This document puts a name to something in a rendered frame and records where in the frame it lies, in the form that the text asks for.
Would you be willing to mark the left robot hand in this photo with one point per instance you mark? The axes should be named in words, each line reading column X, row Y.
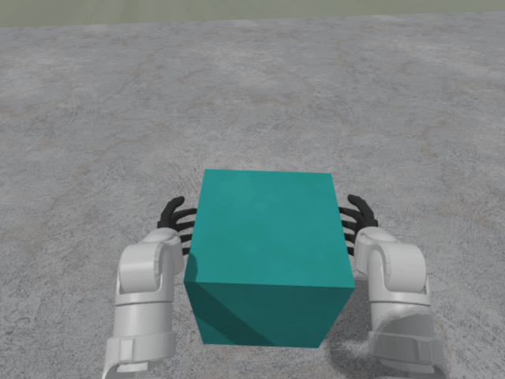
column 169, row 219

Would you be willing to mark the robot right forearm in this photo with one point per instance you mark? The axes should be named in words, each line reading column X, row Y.
column 402, row 333

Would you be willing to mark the robot left forearm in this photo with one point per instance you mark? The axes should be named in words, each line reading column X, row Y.
column 143, row 335

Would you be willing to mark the right robot hand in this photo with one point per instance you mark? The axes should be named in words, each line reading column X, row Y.
column 364, row 218

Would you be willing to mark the carton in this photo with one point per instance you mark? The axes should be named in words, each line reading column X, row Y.
column 268, row 263

